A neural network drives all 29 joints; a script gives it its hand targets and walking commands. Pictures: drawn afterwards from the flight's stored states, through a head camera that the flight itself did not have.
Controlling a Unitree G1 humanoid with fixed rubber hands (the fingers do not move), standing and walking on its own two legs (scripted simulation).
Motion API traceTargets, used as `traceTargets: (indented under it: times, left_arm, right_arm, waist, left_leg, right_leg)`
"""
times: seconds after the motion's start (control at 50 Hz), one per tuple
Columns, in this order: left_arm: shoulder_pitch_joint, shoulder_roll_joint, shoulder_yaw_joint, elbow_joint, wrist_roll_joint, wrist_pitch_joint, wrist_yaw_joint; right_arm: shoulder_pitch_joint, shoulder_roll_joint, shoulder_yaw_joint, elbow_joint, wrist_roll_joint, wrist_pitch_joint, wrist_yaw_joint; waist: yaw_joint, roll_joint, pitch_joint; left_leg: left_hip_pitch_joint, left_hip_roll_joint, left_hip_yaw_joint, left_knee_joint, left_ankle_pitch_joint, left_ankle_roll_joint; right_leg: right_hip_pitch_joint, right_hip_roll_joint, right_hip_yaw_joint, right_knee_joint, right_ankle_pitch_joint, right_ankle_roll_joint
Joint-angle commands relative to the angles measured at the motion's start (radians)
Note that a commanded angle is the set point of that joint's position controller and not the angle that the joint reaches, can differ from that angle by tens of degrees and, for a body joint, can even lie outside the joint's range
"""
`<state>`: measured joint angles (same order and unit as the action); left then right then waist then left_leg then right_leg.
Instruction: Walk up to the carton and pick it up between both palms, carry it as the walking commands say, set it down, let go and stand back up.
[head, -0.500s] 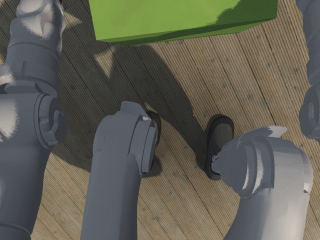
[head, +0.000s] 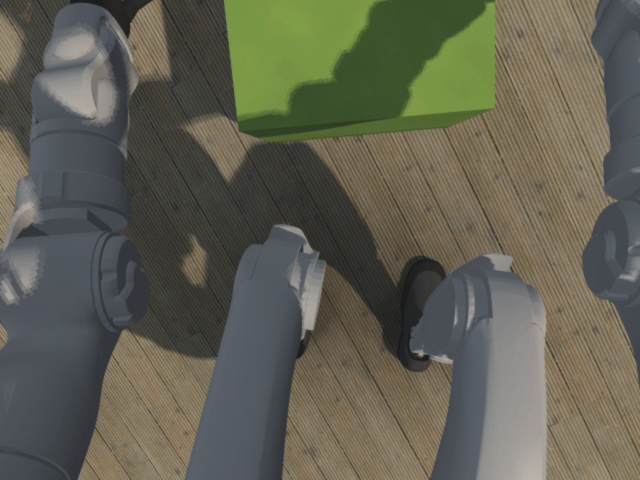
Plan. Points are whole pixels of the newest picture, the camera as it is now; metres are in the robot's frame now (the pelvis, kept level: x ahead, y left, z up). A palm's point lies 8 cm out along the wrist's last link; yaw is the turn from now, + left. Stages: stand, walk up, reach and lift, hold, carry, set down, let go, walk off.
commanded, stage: set down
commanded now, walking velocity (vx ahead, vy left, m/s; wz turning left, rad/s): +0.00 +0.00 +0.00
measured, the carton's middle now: (356, 58) +0.55 +0.06 -0.32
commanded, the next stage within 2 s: let go in 0.90 s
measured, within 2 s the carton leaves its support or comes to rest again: neither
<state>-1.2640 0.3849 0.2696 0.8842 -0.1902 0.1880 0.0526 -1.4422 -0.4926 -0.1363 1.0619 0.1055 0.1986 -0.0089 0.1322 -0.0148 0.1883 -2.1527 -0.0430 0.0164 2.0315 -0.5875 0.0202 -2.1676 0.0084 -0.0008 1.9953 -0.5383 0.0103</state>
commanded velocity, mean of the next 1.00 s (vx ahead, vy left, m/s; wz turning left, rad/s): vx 0.00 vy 0.00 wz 0.00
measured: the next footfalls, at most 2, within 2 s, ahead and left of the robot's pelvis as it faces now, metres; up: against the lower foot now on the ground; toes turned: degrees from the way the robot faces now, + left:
none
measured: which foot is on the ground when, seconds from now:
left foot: down 0.00-1.00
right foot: down 0.00-1.00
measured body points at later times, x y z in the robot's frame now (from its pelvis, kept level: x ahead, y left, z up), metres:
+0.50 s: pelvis +0.01 -0.01 +0.13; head +0.34 +0.00 +0.43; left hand +0.52 +0.30 +0.04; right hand +0.61 -0.16 +0.03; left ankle +0.10 +0.10 -0.39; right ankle +0.11 -0.12 -0.39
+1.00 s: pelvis +0.04 +0.00 +0.24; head +0.35 +0.01 +0.57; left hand +0.52 +0.30 +0.15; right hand +0.61 -0.17 +0.14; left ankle +0.10 +0.10 -0.39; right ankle +0.11 -0.12 -0.39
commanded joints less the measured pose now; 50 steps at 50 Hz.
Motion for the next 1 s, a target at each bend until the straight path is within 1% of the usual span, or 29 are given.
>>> traceTargets:
  times: [0.0,0.06,0.14,0.28,0.38,0.56,0.76,0.8,0.88,0.94,0.98]
  left_arm:
    - [-0.228,0.156,0.034,-0.137,0.012,0.0,-0.008]
    - [-0.209,0.16,0.055,-0.14,0.022,0.014,-0.018]
    - [-0.181,0.161,0.077,-0.147,0.033,0.027,-0.035]
    - [-0.129,0.175,0.11,-0.186,0.044,0.044,-0.067]
    - [-0.107,0.192,0.122,-0.208,0.045,0.051,-0.089]
    - [-0.068,0.194,0.13,-0.178,0.054,0.043,-0.121]
    - [-0.015,0.168,0.144,-0.19,0.08,0.027,-0.14]
    - [-0.004,0.145,0.147,-0.158,0.095,0.018,-0.144]
    - [0.014,0.103,0.167,-0.125,0.14,-0.003,-0.148]
    - [0.059,0.084,0.178,-0.121,0.177,-0.008,-0.152]
    - [0.12,0.085,0.173,-0.138,0.2,-0.015,-0.161]
  right_arm:
    - [-0.269,-0.143,-0.036,-0.121,-0.016,0.0,0.008]
    - [-0.264,-0.134,-0.043,-0.134,-0.025,0.015,0.016]
    - [-0.249,-0.122,-0.053,-0.154,-0.042,0.032,0.023]
    - [-0.219,-0.101,-0.065,-0.213,-0.067,0.057,0.029]
    - [-0.203,-0.091,-0.067,-0.247,-0.072,0.07,0.032]
    - [-0.156,-0.074,-0.077,-0.227,-0.082,0.068,0.047]
    - [-0.089,-0.066,-0.105,-0.231,-0.097,0.05,0.066]
    - [-0.072,-0.051,-0.112,-0.198,-0.109,0.042,0.072]
    - [-0.051,-0.026,-0.141,-0.169,-0.141,0.022,0.084]
    - [-0.004,-0.005,-0.16,-0.155,-0.177,0.016,0.08]
    - [0.065,0.02,-0.171,-0.168,-0.208,0.011,0.063]
  waist:
    - [0.027,-0.032,-1.2]
    - [0.036,-0.044,-1.219]
    - [0.039,-0.064,-1.243]
    - [0.042,-0.104,-1.295]
    - [0.043,-0.117,-1.31]
    - [0.044,-0.104,-1.265]
    - [0.041,-0.078,-1.222]
    - [0.043,-0.077,-1.15]
    - [0.042,-0.081,-1.059]
    - [0.037,-0.078,-1.076]
    - [0.029,-0.072,-1.139]
  left_leg:
    - [0.617,0.004,0.007,-0.281,0.405,-0.076]
    - [0.617,0.0,0.017,-0.33,0.398,-0.079]
    - [0.62,-0.004,0.031,-0.391,0.403,-0.081]
    - [0.661,-0.013,0.049,-0.502,0.452,-0.076]
    - [0.704,-0.016,0.054,-0.594,0.481,-0.071]
    - [0.8,-0.01,0.051,-0.776,0.516,-0.066]
    - [1.0,0.003,0.034,-0.995,0.583,-0.063]
    - [1.002,0.008,0.027,-1.032,0.58,-0.063]
    - [1.015,0.014,0.013,-1.078,0.576,-0.068]
    - [1.055,0.014,0.012,-1.093,0.603,-0.073]
    - [1.106,0.01,0.015,-1.093,0.652,-0.076]
  right_leg:
    - [0.595,0.056,-0.042,-0.157,0.206,-0.024]
    - [0.638,0.059,-0.042,-0.209,0.207,-0.022]
    - [0.708,0.061,-0.041,-0.274,0.23,-0.019]
    - [0.876,0.063,-0.032,-0.394,0.316,-0.01]
    - [1.002,0.059,-0.019,-0.49,0.37,-0.005]
    - [1.15,0.052,0.004,-0.676,0.423,-0.004]
    - [1.297,0.045,0.026,-0.901,0.483,-0.004]
    - [1.278,0.038,0.026,-0.942,0.47,-0.004]
    - [1.248,0.031,0.021,-0.996,0.452,-0.002]
    - [1.272,0.031,0.019,-1.016,0.475,-0.003]
    - [1.323,0.034,0.023,-1.022,0.534,-0.002]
